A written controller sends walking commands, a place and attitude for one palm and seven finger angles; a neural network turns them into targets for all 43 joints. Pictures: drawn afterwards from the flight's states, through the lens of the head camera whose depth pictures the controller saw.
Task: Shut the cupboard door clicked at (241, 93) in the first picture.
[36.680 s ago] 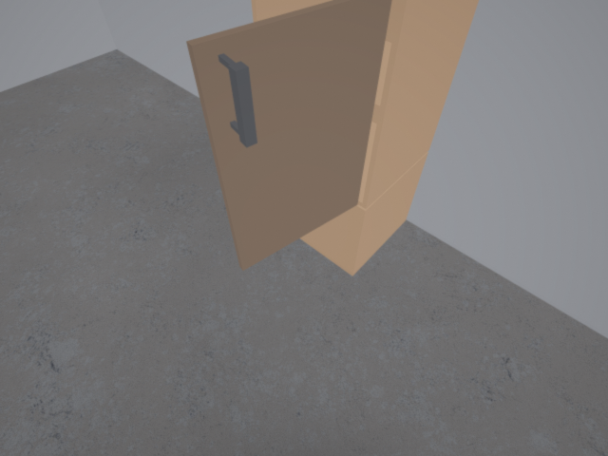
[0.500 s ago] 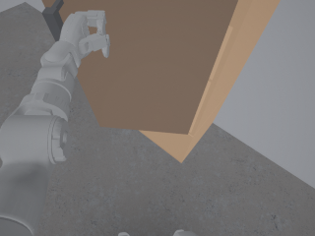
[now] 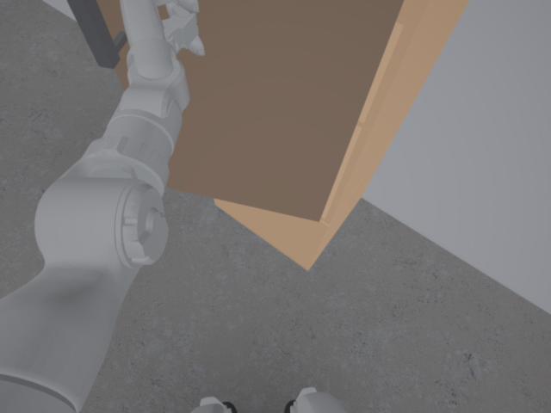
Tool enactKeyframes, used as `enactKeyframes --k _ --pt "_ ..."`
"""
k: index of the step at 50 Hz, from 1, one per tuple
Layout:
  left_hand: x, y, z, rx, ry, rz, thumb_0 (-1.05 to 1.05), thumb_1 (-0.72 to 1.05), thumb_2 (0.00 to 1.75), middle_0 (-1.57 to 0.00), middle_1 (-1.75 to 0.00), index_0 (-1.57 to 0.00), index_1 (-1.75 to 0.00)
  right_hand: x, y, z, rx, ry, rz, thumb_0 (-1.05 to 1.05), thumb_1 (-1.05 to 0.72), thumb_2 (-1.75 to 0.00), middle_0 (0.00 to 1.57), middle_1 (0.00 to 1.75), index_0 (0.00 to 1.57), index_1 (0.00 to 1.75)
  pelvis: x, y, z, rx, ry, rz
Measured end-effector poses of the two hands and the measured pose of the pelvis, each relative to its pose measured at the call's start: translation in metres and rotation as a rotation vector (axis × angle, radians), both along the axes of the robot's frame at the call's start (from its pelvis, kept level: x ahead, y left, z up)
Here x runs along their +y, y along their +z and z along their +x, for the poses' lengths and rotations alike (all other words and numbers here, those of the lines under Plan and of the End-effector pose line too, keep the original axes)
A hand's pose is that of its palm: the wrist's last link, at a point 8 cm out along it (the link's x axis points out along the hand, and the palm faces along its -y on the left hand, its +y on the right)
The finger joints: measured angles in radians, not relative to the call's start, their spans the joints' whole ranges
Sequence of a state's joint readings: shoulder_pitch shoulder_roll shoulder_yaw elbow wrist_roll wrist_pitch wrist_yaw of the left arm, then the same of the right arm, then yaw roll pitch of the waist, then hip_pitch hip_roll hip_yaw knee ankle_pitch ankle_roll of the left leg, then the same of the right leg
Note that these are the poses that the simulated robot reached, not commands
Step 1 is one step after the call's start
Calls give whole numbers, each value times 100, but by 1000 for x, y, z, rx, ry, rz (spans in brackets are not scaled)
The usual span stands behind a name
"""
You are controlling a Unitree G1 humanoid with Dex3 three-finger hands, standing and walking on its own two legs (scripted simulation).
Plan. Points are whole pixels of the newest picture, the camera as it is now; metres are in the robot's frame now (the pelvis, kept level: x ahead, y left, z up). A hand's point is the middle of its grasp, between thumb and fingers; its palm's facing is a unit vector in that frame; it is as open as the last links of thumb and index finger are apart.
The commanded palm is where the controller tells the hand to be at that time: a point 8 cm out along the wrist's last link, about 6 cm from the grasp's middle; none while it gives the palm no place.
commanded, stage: pull the fist back off the door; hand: left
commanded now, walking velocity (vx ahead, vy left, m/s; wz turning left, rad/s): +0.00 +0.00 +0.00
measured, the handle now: (97, 6) +0.63 +0.14 +0.19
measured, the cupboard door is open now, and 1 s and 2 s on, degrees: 24 24 24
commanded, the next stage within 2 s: draw the hand back to the body in 0.64 s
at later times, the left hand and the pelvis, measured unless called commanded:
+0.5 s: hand (201, 77) +0.48 +0.02 +0.19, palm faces +0.07 -1.00 -0.01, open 3.1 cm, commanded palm +0.45 +0.06 +0.19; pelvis +0.01 -0.02 +0.02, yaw +0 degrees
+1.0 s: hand (163, 108) +0.44 +0.06 +0.19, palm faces +0.09 -1.00 +0.01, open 3.1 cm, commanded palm +0.38 +0.11 +0.20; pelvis +0.00 -0.01 +0.03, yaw -3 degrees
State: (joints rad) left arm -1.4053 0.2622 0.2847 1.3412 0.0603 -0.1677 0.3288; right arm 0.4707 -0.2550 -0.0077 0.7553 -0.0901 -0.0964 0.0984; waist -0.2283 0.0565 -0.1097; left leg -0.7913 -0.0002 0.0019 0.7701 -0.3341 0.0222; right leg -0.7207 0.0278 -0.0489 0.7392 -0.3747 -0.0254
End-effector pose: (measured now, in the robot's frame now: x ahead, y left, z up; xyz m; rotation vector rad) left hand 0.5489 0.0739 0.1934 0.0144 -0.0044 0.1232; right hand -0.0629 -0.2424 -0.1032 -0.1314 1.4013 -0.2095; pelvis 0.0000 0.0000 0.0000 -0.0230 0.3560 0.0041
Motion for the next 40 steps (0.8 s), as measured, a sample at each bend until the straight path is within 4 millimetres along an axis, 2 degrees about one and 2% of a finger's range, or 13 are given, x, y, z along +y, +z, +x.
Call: enactKeyframes --k 6,12,17,23,27,31,35,40 --pt "-11 -9 -8 52 -52 -3 0 94 94 -130 -150 -130 -150 11 -1 -5 17 -70 48 1 -90 -90 20 30 20 30 -4 9 9 -44 -29 9" --pt "-11 -2 -27 -18 -47 -30 1 92 91 -130 -150 -130 -150 1 0 16 -50 -73 52 1 -90 -90 20 30 20 30 -9 16 17 -100 -45 15" --pt "-4 -3 -50 -19 -44 0 1 90 90 -130 -150 -130 -150 -17 -1 52 -140 -49 34 1 -90 -90 20 30 20 30 -14 20 19 -150 -43 19" --pt "0 -7 -83 4 -50 -8 2 90 90 -130 -150 -130 -150 -36 6 110 -284 20 -7 1 -91 -90 20 30 20 30 -18 23 12 -206 -20 22" --pt "-5 -2 -99 -12 -65 -2 2 90 90 -130 -150 -130 -150 -40 14 146 -384 66 -22 1 -91 -90 20 30 19 30 -20 24 6 -230 -7 26" --pt "-10 3 -107 -5 -73 -6 2 90 90 -131 -150 -130 -150 -36 21 169 -456 94 -18 1 -91 -90 20 30 19 30 -21 24 1 -245 -1 30" --pt "-13 5 -108 12 -66 -6 2 90 90 -131 -150 -130 -150 -27 23 175 -485 102 -2 1 -91 -90 20 30 19 30 -22 24 -4 -251 2 32" --pt "-11 8 -104 8 -58 -16 2 90 90 -131 -150 -130 -150 -18 15 155 -446 89 21 1 -91 -90 20 30 20 30 -21 23 -8 -243 -3 32"
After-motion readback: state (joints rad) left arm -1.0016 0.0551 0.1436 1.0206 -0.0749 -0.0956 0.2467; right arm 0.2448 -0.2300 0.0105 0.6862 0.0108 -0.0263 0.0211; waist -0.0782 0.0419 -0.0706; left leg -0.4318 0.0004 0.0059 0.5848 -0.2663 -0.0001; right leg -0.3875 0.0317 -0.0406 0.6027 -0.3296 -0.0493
